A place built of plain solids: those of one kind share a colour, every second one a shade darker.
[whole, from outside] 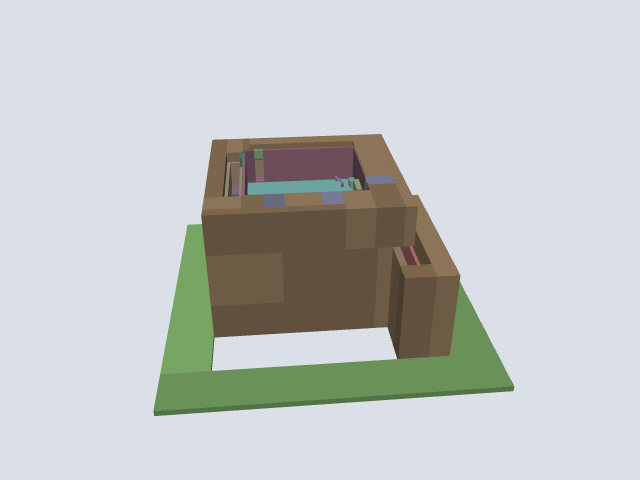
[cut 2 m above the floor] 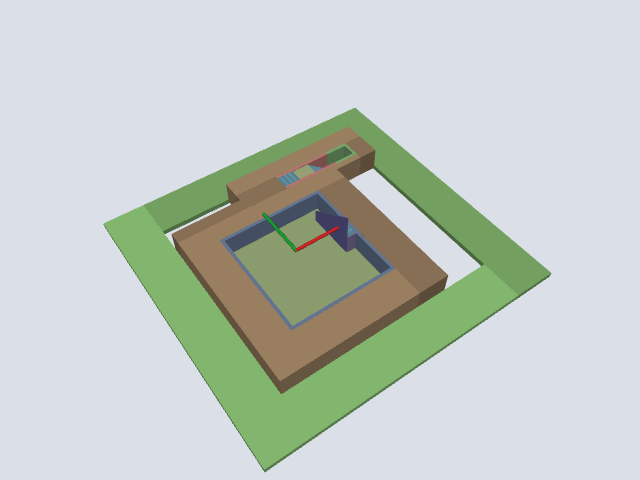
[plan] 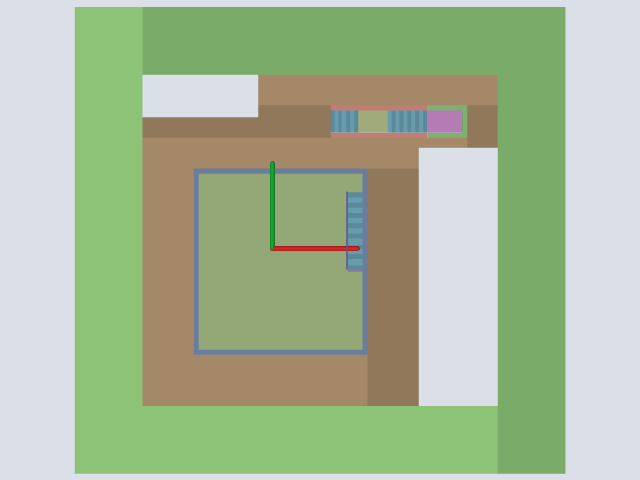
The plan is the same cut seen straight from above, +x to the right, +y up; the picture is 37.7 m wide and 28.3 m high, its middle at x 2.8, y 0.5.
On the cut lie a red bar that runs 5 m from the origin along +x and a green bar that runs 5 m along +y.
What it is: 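A hall keep with a forebuilding along a short face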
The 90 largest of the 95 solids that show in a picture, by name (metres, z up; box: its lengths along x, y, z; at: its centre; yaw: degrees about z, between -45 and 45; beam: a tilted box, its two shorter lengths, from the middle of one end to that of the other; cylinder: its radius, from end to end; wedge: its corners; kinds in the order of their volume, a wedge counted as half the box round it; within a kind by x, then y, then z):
{
 "wall_fill_1": {"box": [1.68, 10.16, 3.68], "at": [-6.83, -0.49, 9.74]},
 "wall_fill_2": {"box": [3.02, 10.98, 3.33], "at": [-6.15, -0.78, 1.32]},
 "wall_fill_3": {"box": [3.04, 0.68, 3.68], "at": [-6.14, -5.91, 9.74]},
 "wall_fill_4": {"box": [3.62, 1.52, 3.68], "at": [-5.85, -7.01, 9.74]},
 "wall_fill_5": {"box": [10.24, 2.2, 3.68], "at": [-2.54, 5.68, 9.74]},
 "wall_fill_6": {"box": [11.09, 1.2, 3.33], "at": [-2.12, 7.13, 1.32]},
 "wall_fill_7": {"box": [13.12, 1.52, 3.68], "at": [-1.1, -8.53, 9.74]},
 "wall_fill_8": {"box": [13.27, 3.02, 3.33], "at": [-1.03, -7.78, 1.32]},
 "wall_fill_9": {"box": [7.2, 0.14, 3.68], "at": [-1.02, 4.52, 9.74]},
 "wall_fill_10": {"box": [16.29, 1.82, 3.33], "at": [0.48, 5.62, 1.32]},
 "wall_fill_11": {"box": [16.29, 0.95, 3.68], "at": [0.48, 7.26, 9.74]},
 "wall_fill_12": {"box": [4.27, 1.91, 3.33], "at": [1.3, 7.49, 1.32]},
 "wall_fill_13": {"box": [12.31, 0.6, 3.33], "at": [5.32, 6.23, 1.32]},
 "wall_fill_14": {"box": [5.55, 1.82, 4.91], "at": [5.85, 5.62, 5.44]},
 "wall_fill_15": {"box": [14.11, 1.8, 3.33], "at": [6.22, 9.34, 1.32]},
 "wall_fill_16": {"box": [14.11, 1.8, 4.91], "at": [6.22, 9.34, 5.44]},
 "wall_fill_17": {"box": [4.44, 2.33, 3.68], "at": [6.41, 5.62, 9.74]},
 "wall_fill_18": {"box": [2.33, 1.87, 3.68], "at": [6.51, -5.32, 9.74]},
 "wall_fill_19": {"box": [2.33, 3.02, 3.68], "at": [6.51, -1.24, 9.74]},
 "wall_fill_20": {"box": [2.22, 3.04, 3.68], "at": [6.57, -7.77, 9.74]},
 "wall_fill_21": {"box": [3.28, 7.86, 4.91], "at": [6.99, 0.78, 5.44]},
 "wall_fill_22": {"box": [3.28, 2.43, 3.68], "at": [6.99, 3.24, 9.74]},
 "wall_fill_23": {"box": [3.02, 14.0, 3.33], "at": [7.12, -2.29, 1.32]},
 "wall_fill_24": {"box": [8.4, 0.6, 4.91], "at": [7.28, 6.23, 5.44]},
 "wall_fill_25": {"box": [0.95, 6.14, 4.91], "at": [8.15, -6.22, 5.44]},
 "wall_fill_26": {"box": [0.95, 11.31, 3.68], "at": [8.15, -3.63, 9.74]},
 "wall_fill_27": {"box": [1.8, 2.51, 3.33], "at": [12.38, 7.19, 1.32]},
 "wall_fill_28": {"box": [1.8, 2.51, 4.91], "at": [12.38, 7.19, 5.44]},
 "ground_garden_1": {"box": [4.0, 27.53, 0.5], "at": [-9.66, 0.48, -0.27]},
 "ground_garden_2": {"box": [20.94, 4.0, 0.5], "at": [2.81, -11.29, -0.27]},
 "ground_garden_3": {"box": [20.94, 4.0, 0.5], "at": [2.81, 12.24, -0.27]},
 "ground_garden_4": {"box": [4.0, 27.53, 0.5], "at": [15.28, 0.48, -0.27]},
 "wall_cellar_1": {"box": [0.3, 10.98, 3.33], "at": [-4.49, -0.78, 1.32]},
 "wall_cellar_2": {"box": [10.25, 0.3, 3.33], "at": [0.48, -6.12, 1.32]},
 "wall_cellar_3": {"box": [10.25, 0.3, 3.33], "at": [0.48, 4.56, 1.32]},
 "wall_cellar_4": {"box": [0.3, 10.98, 3.33], "at": [5.46, -0.78, 1.32]},
 "floor_cellar_1": {"box": [9.65, 10.38, 0.35], "at": [0.48, -0.78, -0.18]},
 "floor_great_chamber_1": {"box": [9.65, 10.38, 0.35], "at": [0.48, -0.78, 8.07]},
 "wall_flight_1": {"box": [5.4, 0.3, 7.66], "at": [0.87, -7.62, 6.82]},
 "wall_flight_2": {"box": [5.4, 0.29, 7.66], "at": [0.87, -6.4, 6.82]},
 "wall_fore_flight_1": {"box": [5.69, 0.3, 6.28], "at": [6.27, 6.68, 2.79]},
 "wall_fore_flight_2": {"box": [5.69, 0.3, 6.28], "at": [6.27, 8.29, 2.79]},
 "wall_great_chamber_1": {"box": [0.28, 1.08, 3.68], "at": [-4.48, -5.71, 9.74]},
 "wall_great_chamber_2": {"box": [0.28, 8.79, 3.68], "at": [-4.48, 0.06, 9.74]},
 "wall_great_chamber_3": {"box": [7.5, 0.04, 3.68], "at": [-0.87, 4.43, 9.74]},
 "wall_great_chamber_4": {"box": [7.99, 0.29, 3.68], "at": [1.35, -6.11, 9.74]},
 "step_1": {"box": [0.29, 1.31, 3.21], "at": [3.51, 7.49, 1.55]},
 "step_2": {"box": [0.29, 1.31, 3.03], "at": [3.75, 7.49, 1.47]},
 "step_3": {"box": [0.29, 1.31, 2.86], "at": [3.98, 7.49, 1.38]},
 "step_4": {"box": [0.29, 1.31, 2.68], "at": [4.21, 7.49, 1.29]},
 "step_5": {"box": [0.29, 1.31, 2.51], "at": [4.44, 7.49, 1.2]},
 "step_6": {"box": [0.29, 1.31, 2.33], "at": [4.67, 7.49, 1.12]},
 "step_7": {"box": [0.86, 0.39, 3.18], "at": [4.87, -1.12, 1.54]},
 "step_8": {"box": [0.87, 0.39, 2.97], "at": [4.87, -0.82, 1.43]},
 "step_9": {"box": [0.87, 0.39, 2.76], "at": [4.87, -0.52, 1.33]},
 "step_10": {"box": [0.87, 0.39, 2.55], "at": [4.87, -0.21, 1.23]},
 "step_11": {"box": [0.87, 0.39, 2.13], "at": [4.87, 0.39, 1.02]},
 "step_12": {"box": [0.87, 0.39, 1.93], "at": [4.87, 0.7, 0.91]},
 "step_13": {"box": [0.87, 0.39, 1.72], "at": [4.87, 1.0, 0.81]},
 "step_14": {"box": [0.87, 0.39, 1.51], "at": [4.87, 1.3, 0.7]},
 "step_15": {"box": [0.87, 0.39, 1.3], "at": [4.87, 1.6, 0.6]},
 "step_16": {"box": [0.87, 0.39, 1.09], "at": [4.87, 1.91, 0.5]},
 "step_17": {"box": [0.87, 0.39, 0.88], "at": [4.87, 2.21, 0.39]},
 "step_18": {"box": [0.87, 0.39, 0.68], "at": [4.87, 2.51, 0.29]},
 "step_19": {"box": [0.29, 1.31, 2.16], "at": [4.91, 7.49, 1.03]},
 "step_20": {"box": [0.29, 1.31, 1.8], "at": [6.88, 7.49, 0.85]},
 "step_21": {"box": [0.29, 1.31, 1.63], "at": [7.11, 7.49, 0.76]},
 "step_22": {"box": [0.29, 1.31, 1.45], "at": [7.34, 7.49, 0.68]},
 "step_23": {"box": [0.29, 1.31, 1.28], "at": [7.58, 7.49, 0.59]},
 "step_24": {"box": [0.29, 1.31, 1.1], "at": [7.81, 7.49, 0.5]},
 "step_25": {"box": [0.29, 1.31, 0.93], "at": [8.04, 7.49, 0.41]},
 "step_26": {"box": [0.29, 1.31, 0.75], "at": [8.27, 7.49, 0.33]},
 "step_27": {"box": [0.29, 1.31, 0.58], "at": [8.5, 7.49, 0.24]},
 "wall_over_emb_great_chamber_1": {"box": [1.61, 2.37, 0.88], "at": [3.38, 5.6, 11.14]},
 "wall_over_emb_great_chamber_2": {"box": [2.37, 1.64, 0.88], "at": [6.49, -3.57, 11.14]},
 "wall_over_emb_great_chamber_3": {"box": [2.37, 1.75, 0.88], "at": [6.49, 1.15, 11.14]},
 "wall_lobby_1": {"box": [2.36, 0.3, 6.28], "at": [10.3, 6.68, 2.79]},
 "wall_lobby_2": {"box": [2.36, 0.3, 6.28], "at": [10.3, 8.29, 2.79]},
 "wall_lobby_3": {"box": [0.26, 1.07, 2.1], "at": [11.35, 7.49, 1.05]},
 "wall_head_1": {"box": [0.3, 2.1, 2.75], "at": [-5.84, -4.53, 9.27]},
 "wall_head_2": {"box": [0.3, 1.52, 2.75], "at": [-3.89, -7.01, 9.27]},
 "wall_head_3": {"box": [2.21, 0.3, 2.75], "at": [-2.94, -7.62, 9.27]},
 "floor_l1a_1": {"box": [1.74, 1.31, 1.98], "at": [5.92, 7.49, 0.94]},
 "hooded_fireplace_great_chamber_1": {"box": [2.13, 0.5, 1.69], "at": [0.49, 4.16, 9.07]},
 "wall_1": {"wedge": [[4.34, -1.25, -0.05], [4.34, -1.25, 4.37], [4.34, 3.34, -0.05], [4.34, 3.34, 1.21], [4.44, -1.25, -0.05], [4.44, -1.25, 4.37], [4.44, 3.34, -0.05], [4.44, 3.34, 1.21]]},
 "floor_lobby_1": {"box": [2.07, 1.31, 0.35], "at": [10.15, 7.49, -0.18]},
 "floor_head_1": {"box": [1.76, 0.94, 0.35], "at": [-2.86, -7.01, 8.07]},
 "wall_over_door_1": {"box": [1.0, 0.57, 0.98], "at": [-3.14, -6.25, 11.09]},
 "floor_hda_1": {"box": [0.87, 0.15, 3.38], "at": [4.88, -1.3, 1.64]},
 "chest_1": {"box": [1.02, 0.53, 0.66], "at": [-2.78, 4.1, 8.56]}
}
